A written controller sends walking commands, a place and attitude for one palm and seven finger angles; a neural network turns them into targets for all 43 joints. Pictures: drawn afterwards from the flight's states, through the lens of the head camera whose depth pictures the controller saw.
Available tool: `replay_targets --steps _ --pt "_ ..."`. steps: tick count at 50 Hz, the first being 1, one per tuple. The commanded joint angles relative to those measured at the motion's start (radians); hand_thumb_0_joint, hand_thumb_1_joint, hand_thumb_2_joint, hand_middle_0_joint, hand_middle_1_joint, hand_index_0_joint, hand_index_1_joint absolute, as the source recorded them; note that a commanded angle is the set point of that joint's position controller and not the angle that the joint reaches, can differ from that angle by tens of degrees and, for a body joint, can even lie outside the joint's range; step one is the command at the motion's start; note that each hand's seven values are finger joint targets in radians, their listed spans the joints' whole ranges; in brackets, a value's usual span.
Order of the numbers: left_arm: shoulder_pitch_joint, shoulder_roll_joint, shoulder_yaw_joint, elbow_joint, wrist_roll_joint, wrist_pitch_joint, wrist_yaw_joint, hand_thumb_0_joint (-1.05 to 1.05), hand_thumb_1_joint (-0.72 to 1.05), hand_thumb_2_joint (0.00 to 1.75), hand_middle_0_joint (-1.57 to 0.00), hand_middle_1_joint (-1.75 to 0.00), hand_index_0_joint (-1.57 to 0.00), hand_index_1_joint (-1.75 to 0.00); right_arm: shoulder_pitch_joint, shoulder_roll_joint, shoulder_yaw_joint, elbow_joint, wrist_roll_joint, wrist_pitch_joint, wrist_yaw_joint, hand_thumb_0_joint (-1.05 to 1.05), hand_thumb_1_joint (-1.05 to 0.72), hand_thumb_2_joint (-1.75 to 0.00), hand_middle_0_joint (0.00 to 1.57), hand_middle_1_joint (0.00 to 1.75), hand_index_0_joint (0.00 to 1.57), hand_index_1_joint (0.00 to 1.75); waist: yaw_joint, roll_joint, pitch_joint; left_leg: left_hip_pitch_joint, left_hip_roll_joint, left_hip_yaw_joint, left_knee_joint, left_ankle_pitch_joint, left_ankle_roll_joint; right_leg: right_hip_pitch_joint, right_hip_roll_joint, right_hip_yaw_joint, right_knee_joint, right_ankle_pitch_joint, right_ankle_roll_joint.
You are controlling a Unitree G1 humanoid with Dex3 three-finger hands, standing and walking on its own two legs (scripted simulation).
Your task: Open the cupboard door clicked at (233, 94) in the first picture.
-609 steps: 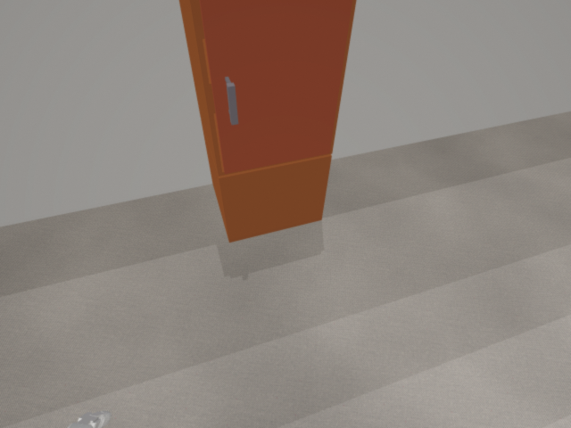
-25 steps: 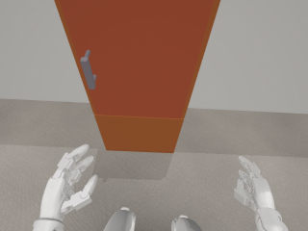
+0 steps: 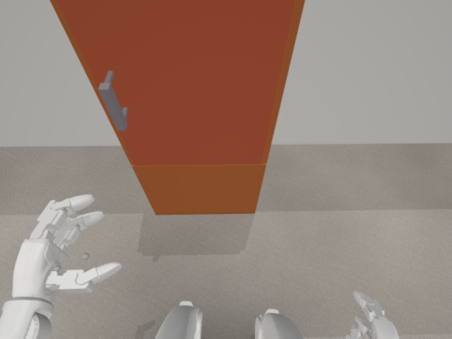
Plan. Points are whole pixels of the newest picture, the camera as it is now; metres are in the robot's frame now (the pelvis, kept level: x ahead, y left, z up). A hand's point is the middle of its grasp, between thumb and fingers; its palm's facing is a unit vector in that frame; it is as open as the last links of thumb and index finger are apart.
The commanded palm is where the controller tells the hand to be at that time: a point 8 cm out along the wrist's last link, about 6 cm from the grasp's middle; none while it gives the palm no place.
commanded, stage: raise the hand with hooked fingers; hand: left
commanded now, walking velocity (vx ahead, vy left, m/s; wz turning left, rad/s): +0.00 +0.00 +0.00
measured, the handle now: (116, 101) +0.58 +0.27 +0.04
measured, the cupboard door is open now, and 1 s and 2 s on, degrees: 0 0 0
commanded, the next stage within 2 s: move the hooked fingers beside the handle in 1.16 s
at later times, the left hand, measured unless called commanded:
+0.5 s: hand (52, 232) +0.27 +0.29 +0.05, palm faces +0.07 -0.99 -0.07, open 13.9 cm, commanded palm +0.25 +0.34 +0.06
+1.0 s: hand (56, 214) +0.30 +0.29 +0.05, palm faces +0.06 -1.00 -0.05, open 14.0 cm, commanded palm +0.27 +0.34 +0.06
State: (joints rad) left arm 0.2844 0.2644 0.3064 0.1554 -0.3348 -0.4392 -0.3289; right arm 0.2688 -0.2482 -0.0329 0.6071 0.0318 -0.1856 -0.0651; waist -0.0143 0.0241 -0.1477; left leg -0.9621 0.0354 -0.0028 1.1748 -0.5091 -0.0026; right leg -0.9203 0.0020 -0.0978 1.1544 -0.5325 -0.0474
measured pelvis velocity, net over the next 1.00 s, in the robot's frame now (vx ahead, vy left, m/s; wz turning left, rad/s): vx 0.01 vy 0.02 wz -0.01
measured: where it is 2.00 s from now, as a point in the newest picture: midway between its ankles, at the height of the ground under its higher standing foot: outside the picture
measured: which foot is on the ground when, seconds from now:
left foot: down 0.00-1.00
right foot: down 0.00-1.00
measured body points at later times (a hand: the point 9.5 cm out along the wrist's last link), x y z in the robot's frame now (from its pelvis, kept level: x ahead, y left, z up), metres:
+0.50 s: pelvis +0.00 +0.03 +0.01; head +0.08 +0.04 +0.45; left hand +0.26 +0.34 +0.06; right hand +0.19 -0.20 -0.07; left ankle +0.03 +0.12 -0.64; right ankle +0.02 -0.09 -0.64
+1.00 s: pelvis +0.01 +0.02 +0.01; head +0.09 +0.04 +0.45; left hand +0.29 +0.34 +0.06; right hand +0.15 -0.24 -0.07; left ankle +0.03 +0.12 -0.64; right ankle +0.02 -0.09 -0.64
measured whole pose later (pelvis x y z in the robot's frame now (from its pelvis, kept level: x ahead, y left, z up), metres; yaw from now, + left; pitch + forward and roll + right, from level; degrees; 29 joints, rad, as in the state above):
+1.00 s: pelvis +0.01 +0.02 +0.01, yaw -1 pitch +17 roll -3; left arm 0.00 0.38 0.43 0.41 -0.35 -0.40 -0.45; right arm 0.27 -0.28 0.01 0.55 0.03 -0.15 -0.06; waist -0.02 0.01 -0.12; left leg -0.92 0.03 0.01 1.12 -0.50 0.03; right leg -0.87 0.00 -0.08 1.07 -0.50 -0.02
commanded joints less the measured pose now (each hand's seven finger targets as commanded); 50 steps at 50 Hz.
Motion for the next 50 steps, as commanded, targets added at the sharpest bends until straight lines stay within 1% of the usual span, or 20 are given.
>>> replay_targets --steps 1,3,6,10,12,16,19,26,27,32,33,34,35,36,38,39,43,47,48,50 --pt "-0.087 0.167 0.069 -0.136 -0.025 -0.087 -0.025 0.00 -0.22 0.42 -0.28 -1.02 -0.28 -1.02 -0.067 -0.137 -0.038 -0.173 0.002 -0.069 -0.007 0.00 -0.90 -0.90 0.20 0.30 0.20 0.30 0.012 -0.019 -0.192 0.106 -0.035 -0.021 -0.139 0.178 0.036 0.165 0.001 0.122 -0.223 0.078 0.035" --pt "-0.100 0.188 0.088 -0.162 -0.024 -0.095 -0.030 0.00 -0.27 0.40 -0.28 -1.05 -0.28 -1.05 -0.051 -0.145 -0.041 -0.172 0.003 -0.072 -0.010 0.00 -0.90 -0.90 0.20 0.30 0.20 0.30 0.018 0.021 -0.248 0.165 -0.032 -0.023 -0.160 0.210 0.035 0.175 0.006 0.093 -0.202 0.137 0.030" --pt "-0.117 0.211 0.108 -0.171 -0.027 -0.089 -0.022 0.00 -0.34 0.37 -0.29 -1.10 -0.29 -1.10 -0.046 -0.150 -0.037 -0.180 0.000 -0.068 -0.008 0.00 -0.90 -0.90 0.20 0.30 0.20 0.30 0.024 0.048 -0.249 0.206 -0.031 -0.035 -0.186 0.238 0.030 0.165 0.020 0.058 -0.182 0.175 0.022" --pt "-0.128 0.205 0.103 -0.175 -0.013 -0.080 -0.004 0.00 -0.43 0.33 -0.29 -1.15 -0.29 -1.15 -0.040 -0.154 -0.034 -0.182 -0.004 -0.061 0.001 0.00 -0.90 -0.90 0.20 0.30 0.20 0.30 0.025 0.095 -0.255 0.267 -0.025 -0.048 -0.212 0.287 0.016 0.144 0.022 0.027 -0.170 0.214 0.018" --pt "-0.144 0.208 0.101 -0.157 -0.011 -0.068 -0.011 0.00 -0.48 0.31 -0.30 -1.18 -0.30 -1.18 -0.034 -0.158 -0.031 -0.186 -0.006 -0.052 0.004 0.00 -0.90 -0.90 0.20 0.30 0.20 0.30 0.019 0.087 -0.256 0.281 -0.022 -0.054 -0.212 0.316 0.012 0.136 0.026 0.021 -0.165 0.235 0.017" --pt "-0.222 0.233 0.120 -0.093 -0.022 -0.038 -0.038 0.00 -0.50 0.30 -0.30 -1.20 -0.30 -1.20 -0.027 -0.168 -0.021 -0.200 -0.002 -0.038 0.000 0.00 -0.90 -0.90 0.20 0.30 0.20 0.30 0.005 0.043 -0.215 0.250 -0.024 -0.063 -0.222 0.253 0.012 0.131 0.033 0.019 -0.180 0.194 0.017" --pt "-0.282 0.253 0.126 -0.081 -0.019 -0.029 -0.060 0.00 -0.50 0.30 -0.30 -1.20 -0.30 -1.20 -0.029 -0.169 -0.017 -0.199 0.001 -0.036 -0.003 0.00 -0.90 -0.90 0.20 0.30 0.20 0.30 0.008 0.079 -0.237 0.282 -0.022 -0.067 -0.232 0.254 0.007 0.129 0.030 0.020 -0.186 0.190 0.016" --pt "-0.375 0.315 0.165 -0.017 -0.028 -0.009 -0.103 0.00 -0.50 0.30 -0.30 -1.20 -0.30 -1.20 -0.017 -0.177 -0.008 -0.194 0.002 -0.036 -0.011 0.00 -0.90 -0.90 0.20 0.30 0.20 0.30 0.011 0.097 -0.255 0.313 -0.020 -0.078 -0.238 0.291 0.000 0.130 0.034 0.019 -0.186 0.202 0.009" --pt "-0.388 0.326 0.176 -0.006 -0.028 -0.009 -0.107 0.00 -0.50 0.30 -0.30 -1.20 -0.30 -1.20 -0.016 -0.178 -0.008 -0.189 0.002 -0.034 -0.010 0.00 -0.90 -0.90 0.20 0.30 0.20 0.30 0.011 0.074 -0.266 0.321 -0.018 -0.080 -0.242 0.299 -0.002 0.134 0.034 0.017 -0.188 0.206 0.011" --pt "-0.445 0.364 0.211 0.069 -0.042 0.002 -0.136 0.00 -0.50 0.30 -0.30 -1.20 -0.30 -1.20 -0.008 -0.184 -0.007 -0.181 0.005 -0.028 -0.015 0.00 -0.90 -0.90 0.20 0.30 0.20 0.30 0.010 0.072 -0.265 0.294 -0.022 -0.062 -0.235 0.281 0.008 0.153 0.031 0.029 -0.202 0.208 0.014" --pt "-0.451 0.370 0.217 0.087 -0.042 0.004 -0.141 0.00 -0.50 0.30 -0.30 -1.20 -0.30 -1.20 -0.005 -0.186 -0.007 -0.182 0.005 -0.027 -0.015 0.00 -0.90 -0.90 0.20 0.30 0.20 0.30 0.010 0.071 -0.260 0.290 -0.022 -0.063 -0.238 0.276 0.008 0.153 0.031 0.030 -0.204 0.204 0.014" --pt "-0.439 0.348 0.200 0.087 -0.047 0.005 -0.149 0.00 -0.50 0.30 -0.30 -1.20 -0.30 -1.20 -0.005 -0.184 -0.009 -0.184 0.007 -0.027 -0.014 0.00 -0.90 -0.90 0.20 0.30 0.20 0.30 0.011 0.062 -0.265 0.293 -0.025 -0.057 -0.236 0.277 0.012 0.161 0.030 0.033 -0.210 0.211 0.015" --pt "-0.431 0.340 0.188 0.080 -0.047 0.006 -0.153 0.00 -0.50 0.30 -0.30 -1.20 -0.30 -1.20 -0.005 -0.185 -0.010 -0.189 0.008 -0.029 -0.013 0.00 -0.90 -0.90 0.20 0.30 0.20 0.30 0.013 0.086 -0.271 0.302 -0.024 -0.057 -0.240 0.284 0.011 0.161 0.029 0.033 -0.210 0.212 0.013" --pt "-0.425 0.337 0.183 0.077 -0.051 0.007 -0.157 0.00 -0.50 0.30 -0.30 -1.20 -0.30 -1.20 0.001 -0.185 -0.010 -0.194 0.007 -0.030 -0.011 0.00 -0.90 -0.90 0.20 0.30 0.20 0.30 0.012 0.080 -0.272 0.309 -0.023 -0.060 -0.238 0.310 0.012 0.164 0.033 0.030 -0.207 0.229 0.010" --pt "-0.400 0.352 0.201 0.073 -0.051 0.006 -0.155 0.00 -0.50 0.30 -0.30 -1.20 -0.30 -1.20 0.007 -0.187 -0.015 -0.190 0.006 -0.028 -0.005 0.00 -0.90 -0.90 0.20 0.30 0.20 0.30 0.017 0.058 -0.297 0.306 -0.024 -0.053 -0.231 0.338 0.014 0.187 0.030 0.034 -0.206 0.262 0.016" --pt "-0.394 0.359 0.206 0.067 -0.048 0.003 -0.151 0.00 -0.50 0.30 -0.30 -1.20 -0.30 -1.20 0.005 -0.187 -0.016 -0.191 0.005 -0.028 -0.003 0.00 -0.90 -0.90 0.20 0.30 0.20 0.30 0.022 0.075 -0.295 0.302 -0.024 -0.050 -0.230 0.339 0.014 0.189 0.029 0.037 -0.206 0.264 0.015" --pt "-0.414 0.367 0.227 0.071 -0.054 -0.009 -0.132 0.00 -0.50 0.30 -0.30 -1.20 -0.30 -1.20 0.007 -0.184 -0.016 -0.188 0.004 -0.020 0.001 0.00 -0.90 -0.90 0.20 0.30 0.20 0.30 0.014 0.053 -0.269 0.262 -0.027 -0.041 -0.222 0.304 0.018 0.191 0.030 0.045 -0.207 0.250 0.019" --pt "-0.424 0.371 0.220 0.040 -0.042 -0.031 -0.120 0.00 -0.50 0.30 -0.30 -1.20 -0.30 -1.20 0.004 -0.183 -0.018 -0.187 0.004 -0.018 -0.001 0.00 -0.90 -0.90 0.20 0.30 0.20 0.30 0.013 0.084 -0.289 0.291 -0.024 -0.043 -0.225 0.313 0.018 0.187 0.030 0.049 -0.205 0.249 0.017" --pt "-0.424 0.375 0.218 0.033 -0.039 -0.033 -0.119 0.00 -0.50 0.30 -0.30 -1.20 -0.30 -1.20 0.005 -0.182 -0.017 -0.188 0.004 -0.018 0.000 0.00 -0.90 -0.90 0.20 0.30 0.20 0.30 0.016 0.116 -0.293 0.298 -0.024 -0.044 -0.229 0.318 0.016 0.183 0.028 0.047 -0.203 0.248 0.015" --pt "-0.403 0.364 0.214 0.045 -0.037 -0.028 -0.118 0.00 -0.50 0.30 -0.30 -1.20 -0.30 -1.20 0.005 -0.179 -0.016 -0.188 0.004 -0.015 -0.001 0.00 -0.90 -0.90 0.20 0.30 0.20 0.30 0.014 0.095 -0.284 0.292 -0.024 -0.042 -0.228 0.320 0.018 0.191 0.028 0.047 -0.206 0.258 0.018"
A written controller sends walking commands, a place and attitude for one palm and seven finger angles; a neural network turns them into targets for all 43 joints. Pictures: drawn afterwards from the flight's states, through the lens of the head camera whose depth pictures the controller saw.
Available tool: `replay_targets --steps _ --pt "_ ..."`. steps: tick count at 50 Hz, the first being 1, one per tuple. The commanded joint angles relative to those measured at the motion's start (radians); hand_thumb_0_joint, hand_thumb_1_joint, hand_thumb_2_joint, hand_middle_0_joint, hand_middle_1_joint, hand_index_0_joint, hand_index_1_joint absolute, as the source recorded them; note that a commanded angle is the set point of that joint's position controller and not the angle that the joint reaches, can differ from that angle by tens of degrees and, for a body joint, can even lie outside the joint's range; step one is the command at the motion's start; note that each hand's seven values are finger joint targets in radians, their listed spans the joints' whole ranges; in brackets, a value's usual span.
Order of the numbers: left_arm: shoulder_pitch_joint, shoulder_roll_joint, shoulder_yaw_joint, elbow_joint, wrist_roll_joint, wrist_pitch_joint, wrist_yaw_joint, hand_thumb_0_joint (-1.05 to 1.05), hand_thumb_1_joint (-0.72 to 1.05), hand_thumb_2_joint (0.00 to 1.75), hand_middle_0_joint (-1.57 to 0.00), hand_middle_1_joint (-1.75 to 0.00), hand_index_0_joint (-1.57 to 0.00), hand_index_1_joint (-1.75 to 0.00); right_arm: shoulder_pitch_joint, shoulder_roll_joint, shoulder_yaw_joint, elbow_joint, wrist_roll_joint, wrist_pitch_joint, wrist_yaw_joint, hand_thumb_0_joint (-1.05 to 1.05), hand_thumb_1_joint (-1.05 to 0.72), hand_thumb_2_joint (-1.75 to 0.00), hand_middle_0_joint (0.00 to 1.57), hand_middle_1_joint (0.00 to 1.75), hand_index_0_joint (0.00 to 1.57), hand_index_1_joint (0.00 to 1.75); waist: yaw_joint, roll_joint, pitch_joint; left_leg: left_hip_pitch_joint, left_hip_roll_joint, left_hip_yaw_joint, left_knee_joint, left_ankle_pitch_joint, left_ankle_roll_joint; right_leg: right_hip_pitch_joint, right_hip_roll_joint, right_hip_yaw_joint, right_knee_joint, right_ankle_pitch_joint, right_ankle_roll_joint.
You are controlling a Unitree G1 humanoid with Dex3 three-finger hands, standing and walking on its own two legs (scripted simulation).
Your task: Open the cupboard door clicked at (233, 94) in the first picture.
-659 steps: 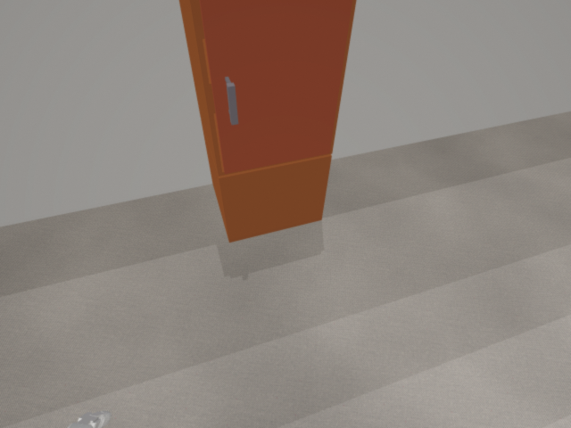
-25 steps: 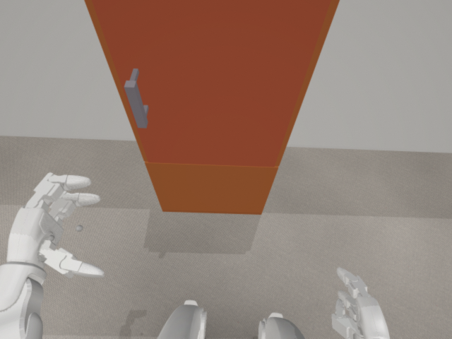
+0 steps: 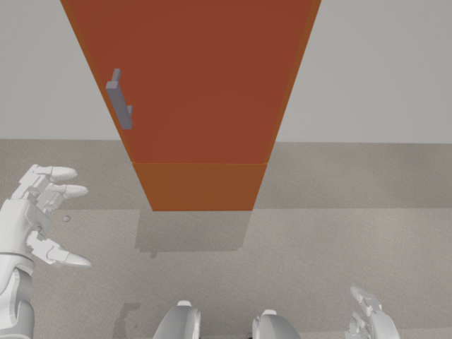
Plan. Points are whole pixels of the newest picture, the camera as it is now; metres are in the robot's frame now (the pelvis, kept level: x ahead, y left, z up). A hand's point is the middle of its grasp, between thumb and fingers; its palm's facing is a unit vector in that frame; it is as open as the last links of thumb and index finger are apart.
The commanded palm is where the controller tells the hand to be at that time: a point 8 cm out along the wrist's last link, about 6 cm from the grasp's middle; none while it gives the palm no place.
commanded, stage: raise the hand with hooked fingers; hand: left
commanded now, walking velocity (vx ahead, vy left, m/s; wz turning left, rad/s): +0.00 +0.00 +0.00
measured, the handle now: (122, 100) +0.57 +0.26 +0.03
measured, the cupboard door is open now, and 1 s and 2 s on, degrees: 0 0 0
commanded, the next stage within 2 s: move the hooked fingers beside the handle in 0.16 s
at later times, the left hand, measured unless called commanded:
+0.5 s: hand (72, 202) +0.32 +0.27 +0.04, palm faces +0.08 -1.00 -0.04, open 14.0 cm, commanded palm +0.30 +0.32 +0.04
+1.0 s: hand (79, 163) +0.39 +0.29 +0.04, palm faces +0.07 -1.00 -0.02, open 14.0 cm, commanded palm +0.37 +0.33 +0.04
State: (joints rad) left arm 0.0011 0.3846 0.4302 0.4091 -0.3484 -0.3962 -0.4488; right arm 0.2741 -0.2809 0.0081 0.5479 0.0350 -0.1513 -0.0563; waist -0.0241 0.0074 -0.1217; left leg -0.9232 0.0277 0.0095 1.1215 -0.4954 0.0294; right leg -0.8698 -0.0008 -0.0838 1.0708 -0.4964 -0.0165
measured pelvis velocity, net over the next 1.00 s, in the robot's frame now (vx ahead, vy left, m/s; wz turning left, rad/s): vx -0.01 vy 0.00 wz -0.02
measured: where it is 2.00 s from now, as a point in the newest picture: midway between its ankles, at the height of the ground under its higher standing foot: outside the picture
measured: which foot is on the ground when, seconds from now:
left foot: down 0.00-1.00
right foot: down 0.00-1.00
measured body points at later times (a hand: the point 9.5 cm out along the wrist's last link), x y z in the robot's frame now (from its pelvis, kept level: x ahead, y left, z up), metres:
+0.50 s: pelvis +0.00 -0.01 -0.01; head +0.09 +0.01 +0.43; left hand +0.31 +0.32 +0.05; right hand +0.16 -0.26 -0.09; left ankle +0.02 +0.10 -0.66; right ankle +0.01 -0.12 -0.66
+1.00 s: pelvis -0.01 +0.00 -0.01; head +0.11 +0.02 +0.42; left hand +0.38 +0.34 +0.04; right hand +0.08 -0.28 -0.11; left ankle +0.02 +0.10 -0.66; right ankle +0.01 -0.12 -0.66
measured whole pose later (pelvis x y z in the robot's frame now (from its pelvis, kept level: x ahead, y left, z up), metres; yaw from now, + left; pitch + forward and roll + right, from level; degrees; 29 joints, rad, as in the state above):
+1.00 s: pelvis -0.01 +0.00 -0.01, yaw -1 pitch +21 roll -3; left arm -0.48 0.54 0.52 0.89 -0.25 -0.42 -0.49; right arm 0.31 -0.29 0.02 0.62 0.03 -0.07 -0.06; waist -0.07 0.00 -0.12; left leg -1.03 0.04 0.01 1.17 -0.50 0.03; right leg -0.98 0.01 -0.08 1.11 -0.49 -0.02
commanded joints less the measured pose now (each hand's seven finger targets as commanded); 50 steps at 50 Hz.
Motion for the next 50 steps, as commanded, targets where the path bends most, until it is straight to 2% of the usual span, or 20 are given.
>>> replay_targets --steps 1,2,6,8,13,16,18,21,22,24,25,27,28,29,30,32,38,46,48,50 --pt "-0.123 0.246 0.095 -0.210 -0.033 -0.071 0.000 0.00 -0.50 0.30 -0.30 -1.20 -0.30 -1.20 0.002 -0.147 -0.056 -0.131 -0.001 -0.051 -0.011 0.00 -0.90 -0.90 0.20 0.30 0.20 0.30 0.022 0.093 -0.317 0.240 -0.018 -0.054 -0.166 0.318 -0.011 0.153 0.035 0.035 -0.118 0.237 -0.013" --pt "-0.117 0.241 0.095 -0.191 -0.034 -0.066 -0.003 0.00 -0.50 0.30 -0.30 -1.20 -0.30 -1.20 0.000 -0.146 -0.056 -0.124 0.001 -0.047 -0.011 0.00 -0.90 -0.90 0.20 0.30 0.20 0.30 0.018 0.074 -0.315 0.234 -0.018 -0.048 -0.164 0.305 -0.009 0.159 0.034 0.039 -0.125 0.239 -0.009" --pt "-0.148 0.240 0.089 -0.197 -0.037 -0.067 -0.006 0.00 -0.50 0.30 -0.30 -1.20 -0.30 -1.20 -0.008 -0.145 -0.054 -0.128 0.002 -0.049 -0.016 0.00 -0.90 -0.90 0.20 0.30 0.20 0.30 0.014 0.090 -0.299 0.222 -0.020 -0.049 -0.160 0.274 -0.007 0.147 0.033 0.043 -0.127 0.214 -0.011" --pt "-0.137 0.233 0.090 -0.174 -0.036 -0.063 -0.009 0.00 -0.50 0.30 -0.30 -1.20 -0.30 -1.20 -0.005 -0.145 -0.053 -0.125 0.003 -0.046 -0.016 0.00 -0.90 -0.90 0.20 0.30 0.20 0.30 0.013 0.056 -0.308 0.212 -0.020 -0.046 -0.158 0.279 -0.006 0.164 0.031 0.046 -0.129 0.231 -0.006" --pt "-0.147 0.229 0.080 -0.166 -0.033 -0.060 -0.019 0.00 -0.50 0.30 -0.30 -1.20 -0.30 -1.20 -0.007 -0.142 -0.051 -0.123 0.004 -0.045 -0.016 0.00 -0.90 -0.90 0.20 0.30 0.20 0.30 0.010 0.066 -0.299 0.207 -0.021 -0.042 -0.149 0.277 -0.005 0.159 0.030 0.051 -0.127 0.239 -0.005" --pt "-0.274 0.261 0.092 -0.154 -0.027 -0.067 -0.011 0.00 -0.50 0.30 -0.30 -1.20 -0.30 -1.20 -0.007 -0.146 -0.049 -0.107 0.002 -0.046 -0.024 0.00 -0.90 -0.90 0.20 0.30 0.20 0.30 -0.007 0.069 -0.288 0.190 -0.018 -0.048 -0.133 0.254 -0.003 0.129 0.032 0.055 -0.119 0.213 -0.008" --pt "-0.299 0.280 0.104 -0.099 -0.015 -0.067 -0.014 0.00 -0.50 0.30 -0.30 -1.20 -0.30 -1.20 -0.005 -0.147 -0.046 -0.100 0.003 -0.041 -0.028 0.00 -0.90 -0.90 0.20 0.30 0.20 0.30 -0.002 0.073 -0.290 0.181 -0.017 -0.046 -0.137 0.243 -0.005 0.133 0.028 0.060 -0.120 0.202 -0.008" --pt "-0.418 0.264 0.061 -0.085 -0.007 -0.069 -0.024 0.00 -0.50 0.30 -0.30 -1.20 -0.30 -1.20 -0.003 -0.148 -0.043 -0.091 0.003 -0.044 -0.035 0.00 -0.90 -0.90 0.20 0.30 0.20 0.30 -0.016 0.098 -0.310 0.201 -0.017 -0.050 -0.130 0.232 -0.002 0.108 0.030 0.062 -0.117 0.186 -0.011" --pt "-0.410 0.300 0.091 -0.070 0.000 -0.068 -0.025 0.00 -0.50 0.30 -0.30 -1.20 -0.30 -1.20 0.005 -0.152 -0.046 -0.083 0.002 -0.042 -0.035 0.00 -0.90 -0.90 0.20 0.30 0.20 0.30 -0.003 0.104 -0.339 0.214 -0.015 -0.051 -0.132 0.257 -0.004 0.125 0.026 0.064 -0.114 0.209 -0.013" --pt "-0.418 0.277 0.061 -0.045 0.011 -0.056 -0.028 0.00 -0.50 0.30 -0.30 -1.20 -0.30 -1.20 0.011 -0.151 -0.046 -0.084 0.003 -0.037 -0.032 0.00 -0.90 -0.90 0.20 0.30 0.20 0.30 -0.007 0.109 -0.348 0.236 -0.013 -0.054 -0.139 0.280 -0.007 0.112 0.026 0.053 -0.111 0.225 -0.011" --pt "-0.432 0.283 0.065 -0.033 0.012 -0.051 -0.025 0.00 -0.50 0.30 -0.30 -1.20 -0.30 -1.20 0.011 -0.151 -0.047 -0.080 0.004 -0.034 -0.031 0.00 -0.90 -0.90 0.20 0.30 0.20 0.30 -0.005 0.115 -0.346 0.228 -0.013 -0.051 -0.140 0.275 -0.007 0.117 0.025 0.056 -0.115 0.223 -0.011" --pt "-0.419 0.320 0.109 0.024 0.011 -0.040 -0.021 0.00 -0.50 0.30 -0.30 -1.20 -0.30 -1.20 0.022 -0.155 -0.048 -0.079 0.004 -0.024 -0.030 0.00 -0.90 -0.90 0.20 0.30 0.20 0.30 0.001 0.056 -0.356 0.195 -0.013 -0.044 -0.131 0.280 -0.003 0.146 0.027 0.064 -0.115 0.242 -0.006" --pt "-0.455 0.328 0.109 0.039 0.013 -0.037 -0.019 0.00 -0.50 0.30 -0.30 -1.20 -0.30 -1.20 0.020 -0.155 -0.045 -0.078 0.004 -0.018 -0.029 0.00 -0.90 -0.90 0.20 0.30 0.20 0.30 -0.003 0.072 -0.343 0.175 -0.015 -0.041 -0.132 0.264 -0.002 0.146 0.025 0.067 -0.118 0.233 -0.005" --pt "-0.454 0.362 0.141 0.051 0.019 -0.038 -0.014 0.00 -0.50 0.30 -0.30 -1.20 -0.30 -1.20 0.025 -0.156 -0.047 -0.078 0.003 -0.014 -0.027 0.00 -0.90 -0.90 0.20 0.30 0.20 0.30 0.007 0.069 -0.348 0.170 -0.014 -0.042 -0.134 0.275 -0.004 0.160 0.024 0.065 -0.112 0.242 -0.007" --pt "-0.454 0.343 0.125 0.054 0.020 -0.039 -0.013 0.00 -0.50 0.30 -0.30 -1.20 -0.30 -1.20 0.023 -0.152 -0.045 -0.085 0.003 -0.010 -0.023 0.00 -0.90 -0.90 0.20 0.30 0.20 0.30 0.007 0.078 -0.347 0.171 -0.016 -0.040 -0.137 0.271 -0.003 0.158 0.025 0.066 -0.116 0.237 -0.007" --pt "-0.467 0.363 0.144 0.090 0.022 -0.044 -0.012 0.00 -0.50 0.30 -0.30 -1.20 -0.30 -1.20 0.034 -0.154 -0.045 -0.083 0.001 -0.001 -0.020 0.00 -0.90 -0.90 0.20 0.30 0.20 0.30 0.007 0.071 -0.358 0.164 -0.015 -0.036 -0.130 0.282 -0.002 0.167 0.029 0.069 -0.110 0.252 -0.007" --pt "-0.632 0.395 0.134 0.171 0.041 -0.079 -0.032 0.00 -0.50 0.30 -0.30 -1.20 -0.30 -1.20 0.067 -0.166 -0.049 -0.049 -0.001 0.016 -0.020 0.00 -0.90 -0.90 0.20 0.30 0.20 0.30 -0.028 0.088 -0.359 0.156 -0.009 -0.037 -0.111 0.274 0.001 0.120 0.031 0.073 -0.101 0.245 -0.006" --pt "-0.742 0.448 0.153 0.252 0.057 -0.091 -0.055 0.00 -0.50 0.30 -0.30 -1.20 -0.30 -1.20 0.105 -0.179 -0.056 -0.024 -0.006 0.041 -0.018 0.00 -0.90 -0.90 0.20 0.30 0.20 0.30 -0.032 0.123 -0.416 0.214 -0.002 -0.057 -0.102 0.322 -0.001 0.061 0.036 0.060 -0.085 0.247 -0.013" --pt "-0.785 0.457 0.147 0.291 0.073 -0.088 -0.048 0.00 -0.50 0.30 -0.30 -1.20 -0.30 -1.20 0.113 -0.182 -0.054 -0.015 -0.006 0.053 -0.018 0.00 -0.90 -0.90 0.20 0.30 0.20 0.30 -0.044 0.122 -0.406 0.209 0.001 -0.060 -0.100 0.319 -0.002 0.034 0.035 0.055 -0.081 0.239 -0.009" --pt "-0.818 0.483 0.164 0.327 0.083 -0.089 -0.039 0.00 -0.50 0.30 -0.30 -1.20 -0.30 -1.20 0.120 -0.184 -0.054 -0.012 -0.010 0.060 -0.015 0.00 -0.90 -0.90 0.20 0.30 0.20 0.30 -0.042 0.115 -0.402 0.194 0.001 -0.062 -0.098 0.300 -0.002 0.033 0.036 0.054 -0.081 0.221 -0.009"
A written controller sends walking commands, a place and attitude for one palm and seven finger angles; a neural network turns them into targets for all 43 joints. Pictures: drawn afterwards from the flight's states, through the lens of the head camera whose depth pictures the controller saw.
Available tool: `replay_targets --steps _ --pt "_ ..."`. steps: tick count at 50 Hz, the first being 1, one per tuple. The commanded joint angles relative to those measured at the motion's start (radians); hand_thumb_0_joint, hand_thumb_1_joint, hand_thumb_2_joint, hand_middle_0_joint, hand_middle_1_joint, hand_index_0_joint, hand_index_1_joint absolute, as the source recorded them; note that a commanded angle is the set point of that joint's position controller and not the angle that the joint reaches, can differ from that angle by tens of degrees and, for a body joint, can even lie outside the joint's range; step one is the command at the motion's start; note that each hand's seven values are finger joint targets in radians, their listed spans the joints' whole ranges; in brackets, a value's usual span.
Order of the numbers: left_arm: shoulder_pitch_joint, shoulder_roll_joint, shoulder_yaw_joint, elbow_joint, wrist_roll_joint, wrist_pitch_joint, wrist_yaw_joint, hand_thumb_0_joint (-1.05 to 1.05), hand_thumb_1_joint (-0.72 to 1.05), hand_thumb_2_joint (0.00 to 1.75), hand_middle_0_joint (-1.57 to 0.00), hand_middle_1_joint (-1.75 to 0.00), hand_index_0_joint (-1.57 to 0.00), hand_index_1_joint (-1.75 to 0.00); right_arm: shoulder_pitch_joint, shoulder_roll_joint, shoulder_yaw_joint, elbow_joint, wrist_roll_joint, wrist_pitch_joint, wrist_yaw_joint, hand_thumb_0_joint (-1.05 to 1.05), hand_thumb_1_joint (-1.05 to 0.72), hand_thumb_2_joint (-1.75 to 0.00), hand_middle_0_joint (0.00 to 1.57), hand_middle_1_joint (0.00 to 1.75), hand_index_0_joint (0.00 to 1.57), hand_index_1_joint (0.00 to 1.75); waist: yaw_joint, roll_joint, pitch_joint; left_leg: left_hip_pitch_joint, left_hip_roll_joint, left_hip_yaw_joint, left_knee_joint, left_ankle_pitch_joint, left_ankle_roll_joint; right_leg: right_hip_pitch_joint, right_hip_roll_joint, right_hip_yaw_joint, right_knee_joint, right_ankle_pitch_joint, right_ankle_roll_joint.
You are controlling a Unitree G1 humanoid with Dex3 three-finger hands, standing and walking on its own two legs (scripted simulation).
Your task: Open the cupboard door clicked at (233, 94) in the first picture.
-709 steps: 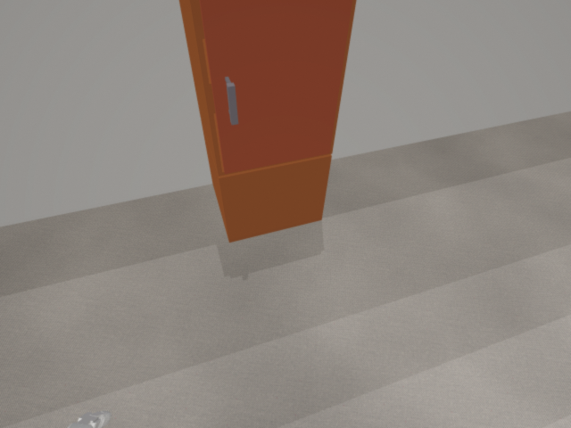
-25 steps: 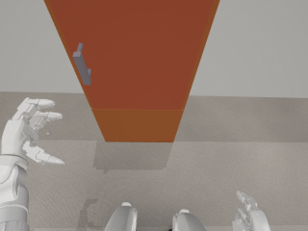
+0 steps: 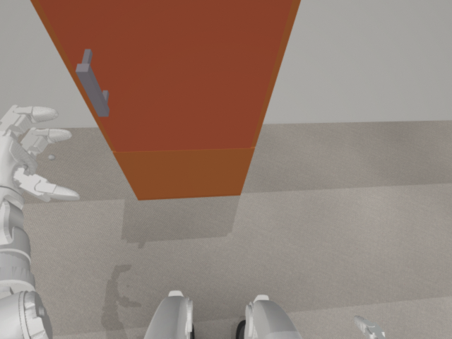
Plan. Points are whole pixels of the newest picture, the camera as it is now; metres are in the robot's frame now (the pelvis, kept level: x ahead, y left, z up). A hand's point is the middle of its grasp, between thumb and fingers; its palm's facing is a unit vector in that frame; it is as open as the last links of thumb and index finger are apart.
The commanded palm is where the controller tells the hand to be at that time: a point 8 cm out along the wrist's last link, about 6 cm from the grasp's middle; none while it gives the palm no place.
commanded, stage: move the hooked fingers beside the handle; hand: left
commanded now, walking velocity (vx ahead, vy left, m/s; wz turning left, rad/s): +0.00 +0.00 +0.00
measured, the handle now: (95, 84) +0.57 +0.27 +0.04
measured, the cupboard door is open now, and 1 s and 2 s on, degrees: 0 0 0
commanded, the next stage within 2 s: slide the fingers in behind the handle in 1.66 s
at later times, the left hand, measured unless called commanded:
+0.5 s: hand (59, 122) +0.47 +0.30 +0.05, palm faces +0.09 -1.00 -0.03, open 14.0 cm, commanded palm +0.45 +0.34 +0.04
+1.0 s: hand (64, 96) +0.52 +0.31 +0.05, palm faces +0.10 -0.99 -0.03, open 13.8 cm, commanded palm +0.51 +0.34 +0.04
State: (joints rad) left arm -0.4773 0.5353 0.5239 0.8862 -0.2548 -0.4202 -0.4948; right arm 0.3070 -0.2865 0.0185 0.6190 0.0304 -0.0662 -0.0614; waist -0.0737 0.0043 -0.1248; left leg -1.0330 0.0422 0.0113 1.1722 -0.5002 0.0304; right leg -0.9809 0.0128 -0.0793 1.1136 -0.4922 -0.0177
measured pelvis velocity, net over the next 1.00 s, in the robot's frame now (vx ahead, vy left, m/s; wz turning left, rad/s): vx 0.00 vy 0.01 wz -0.04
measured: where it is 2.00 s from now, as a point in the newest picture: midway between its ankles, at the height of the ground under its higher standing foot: outside the picture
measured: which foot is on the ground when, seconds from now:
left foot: down 0.00-1.00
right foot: down 0.00-1.00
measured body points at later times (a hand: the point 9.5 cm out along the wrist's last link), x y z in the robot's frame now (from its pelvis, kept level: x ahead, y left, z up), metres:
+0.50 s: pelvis +0.00 +0.01 -0.01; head +0.14 +0.05 +0.41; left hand +0.45 +0.36 +0.05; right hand +0.04 -0.27 -0.11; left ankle +0.03 +0.10 -0.65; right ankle +0.02 -0.12 -0.65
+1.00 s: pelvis +0.00 +0.01 -0.02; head +0.18 +0.05 +0.38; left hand +0.51 +0.36 +0.05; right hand -0.01 -0.26 -0.12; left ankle +0.03 +0.10 -0.65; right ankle +0.02 -0.12 -0.65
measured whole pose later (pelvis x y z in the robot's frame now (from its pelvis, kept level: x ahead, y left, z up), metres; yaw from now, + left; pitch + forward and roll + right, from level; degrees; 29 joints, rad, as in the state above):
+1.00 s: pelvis +0.00 +0.01 -0.02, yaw -3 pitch +29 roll -6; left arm -0.97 0.86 0.61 1.24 -0.08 -0.36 -0.46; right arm 0.36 -0.30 0.08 0.59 -0.01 0.08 -0.04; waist -0.21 0.03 -0.10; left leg -1.27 0.07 -0.01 1.28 -0.52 0.05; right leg -1.19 0.04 -0.10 1.17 -0.48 0.00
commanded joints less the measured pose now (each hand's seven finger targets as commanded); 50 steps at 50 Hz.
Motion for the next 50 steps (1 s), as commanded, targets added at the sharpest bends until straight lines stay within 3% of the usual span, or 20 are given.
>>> replay_targets --steps 1,2,4,9,10,13,17,19,22,25,28,30,34,35,38,40,42,44,45,50 --pt "-0.356 0.343 0.079 -0.136 -0.009 -0.070 0.009 0.00 -0.50 0.30 -0.30 -1.20 -0.30 -1.20 0.095 -0.181 -0.064 -0.081 -0.006 -0.021 -0.011 0.00 -0.90 -0.90 0.20 0.30 0.20 0.30 0.001 0.103 -0.404 0.305 -0.012 -0.066 -0.143 0.314 -0.001 0.138 0.026 0.047 -0.119 0.220 -0.009" --pt "-0.359 0.360 0.087 -0.133 0.000 -0.075 0.010 0.00 -0.50 0.30 -0.30 -1.20 -0.30 -1.20 0.100 -0.184 -0.064 -0.080 -0.008 -0.015 -0.011 0.00 -0.90 -0.90 0.20 0.30 0.20 0.30 0.009 0.133 -0.431 0.329 -0.010 -0.068 -0.143 0.340 -0.004 0.131 0.024 0.046 -0.114 0.233 -0.010" --pt "-0.402 0.331 0.050 -0.131 0.013 -0.081 0.014 0.00 -0.50 0.30 -0.30 -1.20 -0.30 -1.20 0.105 -0.181 -0.064 -0.077 -0.010 -0.007 -0.005 0.00 -0.90 -0.90 0.20 0.30 0.20 0.30 -0.002 0.164 -0.433 0.372 -0.006 -0.080 -0.146 0.360 -0.010 0.093 0.025 0.037 -0.113 0.225 -0.011" --pt "-0.473 0.340 0.043 -0.050 0.028 -0.074 0.027 0.00 -0.50 0.30 -0.30 -1.20 -0.30 -1.20 0.120 -0.189 -0.061 -0.068 -0.014 0.018 -0.002 0.00 -0.90 -0.90 0.20 0.30 0.20 0.30 -0.021 0.135 -0.416 0.345 -0.003 -0.087 -0.138 0.329 -0.008 0.059 0.026 0.032 -0.111 0.196 -0.006" --pt "-0.476 0.375 0.071 -0.036 0.032 -0.073 0.031 0.00 -0.50 0.30 -0.30 -1.20 -0.30 -1.20 0.125 -0.193 -0.062 -0.066 -0.015 0.022 -0.002 0.00 -0.90 -0.90 0.20 0.30 0.20 0.30 -0.019 0.124 -0.427 0.333 -0.004 -0.084 -0.133 0.326 -0.005 0.074 0.026 0.036 -0.111 0.204 -0.005" --pt "-0.531 0.397 0.062 -0.030 0.052 -0.081 0.035 0.00 -0.50 0.30 -0.30 -1.20 -0.30 -1.20 0.132 -0.195 -0.056 -0.066 -0.017 0.037 -0.001 0.00 -0.90 -0.90 0.20 0.30 0.20 0.30 -0.028 0.166 -0.438 0.356 -0.001 -0.091 -0.130 0.351 -0.009 0.043 0.028 0.032 -0.102 0.205 -0.008" --pt "-0.572 0.423 0.074 -0.009 0.060 -0.089 0.036 0.00 -0.50 0.30 -0.30 -1.20 -0.30 -1.20 0.149 -0.201 -0.054 -0.056 -0.024 0.052 0.002 0.00 -0.90 -0.90 0.20 0.30 0.20 0.30 -0.038 0.177 -0.470 0.384 0.004 -0.103 -0.114 0.396 -0.012 0.020 0.031 0.027 -0.092 0.220 -0.008" --pt "-0.592 0.437 0.075 0.033 0.065 -0.080 0.035 0.00 -0.50 0.30 -0.30 -1.20 -0.30 -1.20 0.152 -0.204 -0.049 -0.054 -0.024 0.061 0.001 0.00 -0.90 -0.90 0.20 0.30 0.20 0.30 -0.044 0.170 -0.444 0.358 0.004 -0.107 -0.115 0.372 -0.012 0.014 0.031 0.026 -0.094 0.205 -0.007" --pt "-0.633 0.426 0.050 0.038 0.075 -0.075 0.034 0.00 -0.50 0.30 -0.30 -1.20 -0.30 -1.20 0.166 -0.207 -0.050 -0.047 -0.025 0.071 0.001 0.00 -0.90 -0.90 0.20 0.30 0.20 0.30 -0.058 0.194 -0.469 0.391 0.007 -0.114 -0.110 0.383 -0.013 -0.020 0.033 0.024 -0.093 0.201 -0.008" --pt "-0.699 0.453 0.049 0.060 0.085 -0.063 0.042 0.00 -0.50 0.30 -0.30 -1.20 -0.30 -1.20 0.174 -0.212 -0.044 -0.041 -0.028 0.080 0.000 0.00 -0.90 -0.90 0.20 0.30 0.20 0.30 -0.077 0.193 -0.456 0.365 0.008 -0.118 -0.098 0.373 -0.010 -0.034 0.030 0.023 -0.090 0.200 -0.005" --pt "-0.714 0.505 0.084 0.046 0.095 -0.066 0.051 0.00 -0.50 0.30 -0.30 -1.20 -0.30 -1.20 0.187 -0.213 -0.043 -0.041 -0.034 0.088 0.003 0.00 -0.90 -0.90 0.20 0.30 0.20 0.30 -0.065 0.238 -0.521 0.400 0.010 -0.121 -0.084 0.437 -0.016 -0.030 0.031 0.023 -0.079 0.226 -0.006" --pt "-0.718 0.530 0.096 0.091 0.105 -0.053 0.056 0.00 -0.50 0.30 -0.30 -1.20 -0.30 -1.20 0.195 -0.216 -0.040 -0.039 -0.034 0.096 0.003 0.00 -0.90 -0.90 0.20 0.30 0.20 0.30 -0.079 0.184 -0.495 0.353 0.011 -0.119 -0.075 0.420 -0.008 -0.018 0.034 0.024 -0.081 0.232 -0.003" --pt "-0.779 0.553 0.077 0.103 0.128 -0.041 0.054 0.00 -0.50 0.30 -0.30 -1.20 -0.30 -1.20 0.203 -0.217 -0.030 -0.042 -0.036 0.108 0.004 0.00 -0.90 -0.90 0.20 0.30 0.20 0.30 -0.092 0.242 -0.494 0.348 0.013 -0.118 -0.067 0.414 -0.008 -0.040 0.035 0.026 -0.075 0.226 -0.003" --pt "-0.790 0.539 0.063 0.108 0.131 -0.038 0.055 0.00 -0.50 0.30 -0.30 -1.20 -0.30 -1.20 0.210 -0.217 -0.028 -0.040 -0.037 0.110 0.007 0.00 -0.90 -0.90 0.20 0.30 0.20 0.30 -0.100 0.237 -0.496 0.354 0.014 -0.125 -0.065 0.416 -0.008 -0.055 0.037 0.022 -0.074 0.220 -0.004" --pt "-0.818 0.570 0.081 0.133 0.131 -0.031 0.056 0.00 -0.50 0.30 -0.30 -1.20 -0.30 -1.20 0.221 -0.223 -0.026 -0.040 -0.039 0.117 0.006 0.00 -0.90 -0.90 0.20 0.30 0.20 0.30 -0.112 0.234 -0.509 0.349 0.017 -0.127 -0.052 0.428 -0.007 -0.066 0.040 0.022 -0.071 0.227 -0.001" --pt "-0.845 0.627 0.103 0.153 0.142 -0.019 0.056 0.00 -0.50 0.30 -0.30 -1.20 -0.30 -1.20 0.225 -0.227 -0.018 -0.042 -0.039 0.119 0.004 0.00 -0.90 -0.90 0.20 0.30 0.20 0.30 -0.114 0.229 -0.505 0.301 0.015 -0.122 -0.041 0.404 -0.002 -0.045 0.039 0.025 -0.066 0.225 -0.001" --pt "-0.867 0.625 0.086 0.158 0.155 -0.012 0.053 0.00 -0.50 0.30 -0.30 -1.20 -0.30 -1.20 0.234 -0.224 -0.013 -0.044 -0.040 0.123 0.006 0.00 -0.90 -0.90 0.20 0.30 0.20 0.30 -0.123 0.255 -0.517 0.316 0.018 -0.123 -0.035 0.428 -0.001 -0.058 0.041 0.023 -0.062 0.240 -0.001" --pt "-0.863 0.650 0.099 0.162 0.160 -0.002 0.050 0.00 -0.50 0.30 -0.30 -1.20 -0.30 -1.20 0.242 -0.227 -0.011 -0.048 -0.042 0.126 0.007 0.00 -0.90 -0.90 0.20 0.30 0.20 0.30 -0.122 0.251 -0.528 0.302 0.019 -0.122 -0.025 0.434 0.001 -0.052 0.043 0.024 -0.059 0.246 0.000" --pt "-0.825 0.676 0.120 0.175 0.164 0.004 0.048 0.00 -0.50 0.30 -0.30 -1.20 -0.30 -1.20 0.242 -0.228 -0.010 -0.054 -0.042 0.128 0.008 0.00 -0.90 -0.90 0.20 0.30 0.20 0.30 -0.106 0.259 -0.534 0.292 0.018 -0.120 -0.025 0.444 -0.001 -0.036 0.043 0.022 -0.053 0.255 -0.002" --pt "-0.789 0.637 0.110 0.149 0.145 0.015 0.023 0.00 -0.50 0.30 -0.30 -1.20 -0.30 -1.20 0.250 -0.223 -0.015 -0.060 -0.038 0.138 0.019 0.00 -0.90 -0.90 0.20 0.30 0.20 0.30 -0.106 0.251 -0.549 0.314 0.022 -0.120 -0.027 0.469 0.000 -0.035 0.047 0.019 -0.060 0.274 0.002"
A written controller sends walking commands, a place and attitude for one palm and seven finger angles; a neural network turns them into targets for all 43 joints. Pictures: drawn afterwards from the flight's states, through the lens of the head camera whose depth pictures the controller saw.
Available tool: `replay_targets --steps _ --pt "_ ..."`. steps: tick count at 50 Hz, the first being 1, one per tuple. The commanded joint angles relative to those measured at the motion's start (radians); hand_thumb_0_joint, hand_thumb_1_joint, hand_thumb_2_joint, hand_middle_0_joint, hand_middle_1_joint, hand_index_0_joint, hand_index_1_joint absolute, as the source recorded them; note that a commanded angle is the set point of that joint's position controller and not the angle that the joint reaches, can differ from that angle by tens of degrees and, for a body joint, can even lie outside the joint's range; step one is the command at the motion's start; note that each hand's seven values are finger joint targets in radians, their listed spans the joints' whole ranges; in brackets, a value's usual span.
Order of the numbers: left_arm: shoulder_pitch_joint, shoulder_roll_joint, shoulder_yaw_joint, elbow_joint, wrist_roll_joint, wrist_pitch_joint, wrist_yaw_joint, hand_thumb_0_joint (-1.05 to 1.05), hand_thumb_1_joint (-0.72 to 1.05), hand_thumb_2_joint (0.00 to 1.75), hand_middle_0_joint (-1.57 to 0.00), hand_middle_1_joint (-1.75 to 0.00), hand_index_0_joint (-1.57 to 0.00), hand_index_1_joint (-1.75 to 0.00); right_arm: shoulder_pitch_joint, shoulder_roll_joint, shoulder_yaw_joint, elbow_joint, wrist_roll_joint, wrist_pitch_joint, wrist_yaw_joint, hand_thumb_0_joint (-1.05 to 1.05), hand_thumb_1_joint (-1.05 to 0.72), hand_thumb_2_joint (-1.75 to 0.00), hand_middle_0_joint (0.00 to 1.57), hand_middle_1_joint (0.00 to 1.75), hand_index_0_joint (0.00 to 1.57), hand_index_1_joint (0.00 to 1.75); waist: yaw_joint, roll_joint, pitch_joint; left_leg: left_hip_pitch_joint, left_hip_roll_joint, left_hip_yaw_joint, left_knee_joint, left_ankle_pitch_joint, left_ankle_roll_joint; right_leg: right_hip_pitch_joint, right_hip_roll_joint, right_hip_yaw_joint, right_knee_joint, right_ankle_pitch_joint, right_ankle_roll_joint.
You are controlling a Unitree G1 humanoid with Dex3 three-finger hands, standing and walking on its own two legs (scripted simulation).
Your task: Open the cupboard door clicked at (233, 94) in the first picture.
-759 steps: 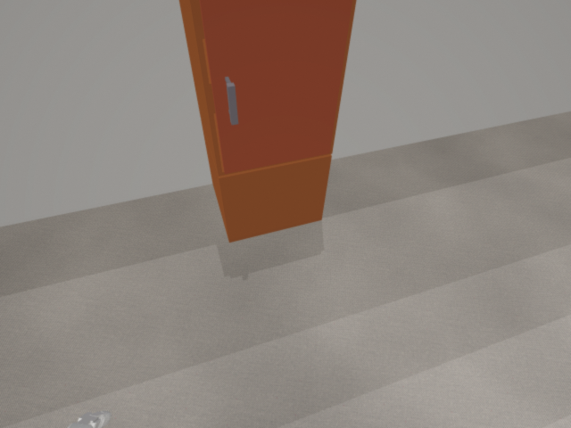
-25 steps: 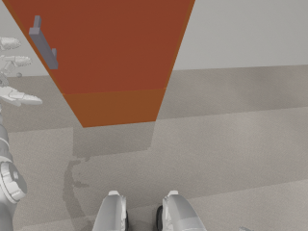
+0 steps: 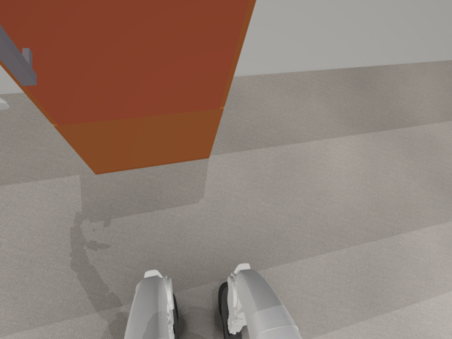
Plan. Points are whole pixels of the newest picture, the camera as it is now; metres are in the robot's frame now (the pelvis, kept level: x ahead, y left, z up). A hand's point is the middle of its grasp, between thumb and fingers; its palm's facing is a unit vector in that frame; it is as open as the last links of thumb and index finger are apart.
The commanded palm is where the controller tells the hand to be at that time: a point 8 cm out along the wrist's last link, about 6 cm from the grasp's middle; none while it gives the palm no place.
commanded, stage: move the hooked fingers beside the handle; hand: left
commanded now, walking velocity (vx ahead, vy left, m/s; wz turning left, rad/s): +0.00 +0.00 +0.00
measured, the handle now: (8, 41) +0.56 +0.28 +0.06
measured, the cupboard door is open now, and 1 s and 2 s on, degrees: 0 0 0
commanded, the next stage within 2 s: slide the fingers in behind the handle in 0.66 s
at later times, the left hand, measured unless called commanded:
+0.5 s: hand out of the picture +0.50 +0.32 +0.07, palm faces +0.14 -0.99 -0.03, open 14.0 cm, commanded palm +0.49 +0.34 +0.06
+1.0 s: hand out of the picture +0.51 +0.31 +0.07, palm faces +0.13 -0.99 -0.02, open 14.0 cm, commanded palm +0.49 +0.33 +0.06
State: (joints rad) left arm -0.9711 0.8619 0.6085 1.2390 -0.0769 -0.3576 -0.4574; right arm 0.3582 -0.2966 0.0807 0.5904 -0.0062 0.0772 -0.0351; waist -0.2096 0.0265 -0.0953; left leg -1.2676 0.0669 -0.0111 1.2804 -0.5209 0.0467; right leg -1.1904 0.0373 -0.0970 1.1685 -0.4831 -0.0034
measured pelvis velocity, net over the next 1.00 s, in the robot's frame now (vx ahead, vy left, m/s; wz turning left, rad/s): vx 0.00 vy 0.00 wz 0.01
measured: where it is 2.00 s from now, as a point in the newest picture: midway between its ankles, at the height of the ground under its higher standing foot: (200, 329)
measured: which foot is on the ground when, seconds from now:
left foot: down 0.00-1.00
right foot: down 0.00-1.00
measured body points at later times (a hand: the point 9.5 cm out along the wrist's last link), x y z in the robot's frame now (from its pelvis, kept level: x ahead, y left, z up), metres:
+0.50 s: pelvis +0.00 +0.01 +0.01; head +0.18 +0.06 +0.42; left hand +0.49 +0.37 +0.08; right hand +0.03 -0.27 -0.08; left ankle +0.03 +0.09 -0.62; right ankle +0.03 -0.13 -0.62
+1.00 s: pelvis +0.00 +0.00 +0.01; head +0.18 +0.05 +0.42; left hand +0.50 +0.36 +0.07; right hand +0.02 -0.27 -0.09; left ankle +0.03 +0.09 -0.62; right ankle +0.03 -0.13 -0.62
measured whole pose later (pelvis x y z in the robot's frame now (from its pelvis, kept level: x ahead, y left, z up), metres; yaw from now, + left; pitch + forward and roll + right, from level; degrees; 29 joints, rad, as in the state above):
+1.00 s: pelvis +0.00 +0.00 +0.01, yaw +1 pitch +28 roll -6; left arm -0.92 0.76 0.56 1.18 -0.10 -0.37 -0.42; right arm 0.35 -0.28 0.07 0.61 -0.01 0.09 -0.02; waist -0.19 0.02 -0.11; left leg -1.23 0.06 -0.02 1.25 -0.52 0.05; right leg -1.14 0.03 -0.10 1.14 -0.48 0.00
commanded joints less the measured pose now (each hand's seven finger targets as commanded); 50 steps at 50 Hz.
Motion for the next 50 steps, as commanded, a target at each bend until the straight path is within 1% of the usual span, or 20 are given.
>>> replay_targets --steps 1,3,8,12,15,18,19,22,25,26,27,29,34,36,37,39,43,45,47,50 --pt "-0.313 0.309 0.026 -0.224 -0.039 -0.052 -0.018 0.00 -0.50 0.30 -0.30 -1.20 -0.30 -1.20 0.200 -0.214 -0.078 -0.029 -0.002 -0.005 -0.008 0.00 -0.90 -0.90 0.20 0.30 0.20 0.30 0.026 0.238 -0.580 0.567 0.000 -0.102 -0.133 0.503 -0.015 0.162 0.024 0.035 -0.111 0.268 -0.015" --pt "-0.338 0.343 0.053 -0.268 -0.043 -0.061 -0.014 0.00 -0.50 0.30 -0.30 -1.20 -0.30 -1.20 0.206 -0.218 -0.082 -0.019 -0.004 -0.004 -0.007 0.00 -0.90 -0.90 0.20 0.30 0.20 0.30 0.031 0.255 -0.610 0.598 0.002 -0.110 -0.139 0.516 -0.020 0.160 0.025 0.033 -0.114 0.263 -0.015" --pt "-0.348 0.295 0.016 -0.253 -0.036 -0.064 -0.004 0.00 -0.50 0.30 -0.30 -1.20 -0.30 -1.20 0.202 -0.212 -0.081 -0.006 -0.003 -0.003 -0.005 0.00 -0.90 -0.90 0.20 0.30 0.20 0.30 0.015 0.263 -0.550 0.605 0.003 -0.114 -0.151 0.470 -0.021 0.118 0.026 0.030 -0.130 0.221 -0.017" --pt "-0.348 0.280 0.006 -0.283 -0.035 -0.073 0.004 0.00 -0.50 0.30 -0.30 -1.20 -0.30 -1.20 0.202 -0.212 -0.083 -0.001 -0.007 -0.003 -0.004 0.00 -0.90 -0.90 0.20 0.30 0.20 0.30 0.024 0.303 -0.586 0.676 0.006 -0.129 -0.161 0.519 -0.035 0.101 0.024 0.022 -0.127 0.223 -0.023" --pt "-0.299 0.269 0.016 -0.255 -0.042 -0.064 0.008 0.00 -0.50 0.30 -0.30 -1.20 -0.30 -1.20 0.198 -0.209 -0.085 -0.008 -0.008 -0.001 -0.002 0.00 -0.90 -0.90 0.20 0.30 0.20 0.30 0.034 0.266 -0.558 0.653 0.002 -0.124 -0.168 0.510 -0.033 0.128 0.024 0.022 -0.138 0.227 -0.021" --pt "-0.303 0.244 -0.007 -0.244 -0.039 -0.059 0.013 0.00 -0.50 0.30 -0.30 -1.20 -0.30 -1.20 0.193 -0.207 -0.082 -0.015 -0.006 0.001 -0.001 0.00 -0.90 -0.90 0.20 0.30 0.20 0.30 0.024 0.255 -0.529 0.634 0.001 -0.118 -0.168 0.505 -0.029 0.123 0.023 0.022 -0.139 0.232 -0.018" --pt "-0.289 0.258 0.005 -0.245 -0.035 -0.060 0.017 0.00 -0.50 0.30 -0.30 -1.20 -0.30 -1.20 0.191 -0.207 -0.083 -0.019 -0.006 0.002 -0.001 0.00 -0.90 -0.90 0.20 0.30 0.20 0.30 0.033 0.248 -0.529 0.621 0.000 -0.117 -0.172 0.492 -0.029 0.137 0.023 0.023 -0.138 0.227 -0.019" --pt "-0.305 0.228 -0.011 -0.270 -0.042 -0.082 0.023 0.00 -0.50 0.30 -0.30 -1.20 -0.30 -1.20 0.187 -0.205 -0.086 -0.018 -0.007 0.001 0.001 0.00 -0.90 -0.90 0.20 0.30 0.20 0.30 0.027 0.264 -0.535 0.663 0.003 -0.126 -0.176 0.513 -0.037 0.110 0.024 0.018 -0.137 0.222 -0.021" --pt "-0.297 0.217 -0.014 -0.245 -0.045 -0.085 0.029 0.00 -0.50 0.30 -0.30 -1.20 -0.30 -1.20 0.183 -0.206 -0.085 -0.018 -0.006 0.001 0.000 0.00 -0.90 -0.90 0.20 0.30 0.20 0.30 0.022 0.225 -0.517 0.624 -0.001 -0.120 -0.176 0.472 -0.030 0.126 0.024 0.022 -0.140 0.213 -0.019" --pt "-0.319 0.216 -0.016 -0.249 -0.045 -0.090 0.028 0.00 -0.50 0.30 -0.30 -1.20 -0.30 -1.20 0.183 -0.206 -0.085 -0.017 -0.006 0.000 -0.002 0.00 -0.90 -0.90 0.20 0.30 0.20 0.30 0.014 0.229 -0.517 0.620 -0.001 -0.121 -0.170 0.468 -0.028 0.117 0.023 0.024 -0.135 0.215 -0.020" --pt "-0.321 0.243 -0.005 -0.247 -0.040 -0.090 0.029 0.00 -0.50 0.30 -0.30 -1.20 -0.30 -1.20 0.184 -0.210 -0.085 -0.015 -0.006 0.000 -0.004 0.00 -0.90 -0.90 0.20 0.30 0.20 0.30 0.020 0.243 -0.523 0.628 -0.001 -0.122 -0.173 0.475 -0.032 0.121 0.022 0.024 -0.134 0.215 -0.021" --pt "-0.314 0.231 -0.012 -0.257 -0.039 -0.091 0.027 0.00 -0.50 0.30 -0.30 -1.20 -0.30 -1.20 0.185 -0.207 -0.086 -0.015 -0.007 0.000 -0.003 0.00 -0.90 -0.90 0.20 0.30 0.20 0.30 0.024 0.254 -0.542 0.644 -0.001 -0.121 -0.170 0.491 -0.033 0.119 0.021 0.024 -0.134 0.221 -0.020" --pt "-0.312 0.274 0.014 -0.240 -0.038 -0.087 0.023 0.00 -0.50 0.30 -0.30 -1.20 -0.30 -1.20 0.180 -0.210 -0.081 -0.020 -0.006 -0.002 -0.005 0.00 -0.90 -0.90 0.20 0.30 0.20 0.30 0.026 0.236 -0.537 0.600 -0.002 -0.116 -0.164 0.478 -0.029 0.146 0.024 0.027 -0.127 0.226 -0.020" --pt "-0.330 0.248 -0.003 -0.260 -0.044 -0.094 0.018 0.00 -0.50 0.30 -0.30 -1.20 -0.30 -1.20 0.182 -0.207 -0.082 -0.018 -0.005 -0.003 -0.005 0.00 -0.90 -0.90 0.20 0.30 0.20 0.30 0.019 0.249 -0.551 0.623 -0.002 -0.117 -0.159 0.487 -0.027 0.130 0.024 0.028 -0.125 0.229 -0.021" --pt "-0.325 0.266 0.007 -0.266 -0.040 -0.097 0.016 0.00 -0.50 0.30 -0.30 -1.20 -0.30 -1.20 0.182 -0.208 -0.083 -0.016 -0.006 -0.003 -0.006 0.00 -0.90 -0.90 0.20 0.30 0.20 0.30 0.029 0.260 -0.568 0.633 -0.001 -0.118 -0.160 0.497 -0.031 0.141 0.023 0.028 -0.126 0.233 -0.020" --pt "-0.316 0.241 -0.005 -0.273 -0.045 -0.097 0.013 0.00 -0.50 0.30 -0.30 -1.20 -0.30 -1.20 0.184 -0.206 -0.085 -0.014 -0.006 -0.002 -0.003 0.00 -0.90 -0.90 0.20 0.30 0.20 0.30 0.029 0.267 -0.578 0.654 0.000 -0.123 -0.161 0.512 -0.034 0.130 0.024 0.025 -0.127 0.231 -0.021" --pt "-0.333 0.184 -0.046 -0.247 -0.054 -0.079 0.015 0.00 -0.50 0.30 -0.30 -1.20 -0.30 -1.20 0.185 -0.204 -0.084 -0.006 -0.003 0.001 -0.006 0.00 -0.90 -0.90 0.20 0.30 0.20 0.30 0.007 0.239 -0.530 0.625 -0.001 -0.121 -0.164 0.472 -0.027 0.112 0.022 0.025 -0.135 0.223 -0.017" --pt "-0.323 0.215 -0.021 -0.257 -0.053 -0.074 0.026 0.00 -0.50 0.30 -0.30 -1.20 -0.30 -1.20 0.186 -0.206 -0.084 -0.008 -0.005 0.000 -0.007 0.00 -0.90 -0.90 0.20 0.30 0.20 0.30 0.022 0.233 -0.544 0.604 -0.004 -0.115 -0.168 0.447 -0.025 0.143 0.021 0.029 -0.137 0.218 -0.018" --pt "-0.294 0.217 -0.011 -0.270 -0.048 -0.080 0.034 0.00 -0.50 0.30 -0.30 -1.20 -0.30 -1.20 0.193 -0.203 -0.086 -0.011 -0.007 -0.001 -0.004 0.00 -0.90 -0.90 0.20 0.30 0.20 0.30 0.035 0.246 -0.582 0.639 -0.003 -0.118 -0.166 0.508 -0.030 0.150 0.022 0.027 -0.130 0.243 -0.020" --pt "-0.314 0.196 -0.020 -0.296 -0.051 -0.090 0.050 0.00 -0.50 0.30 -0.30 -1.20 -0.30 -1.20 0.185 -0.196 -0.087 -0.006 -0.008 -0.001 0.001 0.00 -0.90 -0.90 0.20 0.30 0.20 0.30 0.028 0.246 -0.561 0.632 -0.003 -0.112 -0.167 0.496 -0.029 0.160 0.022 0.030 -0.139 0.246 -0.018"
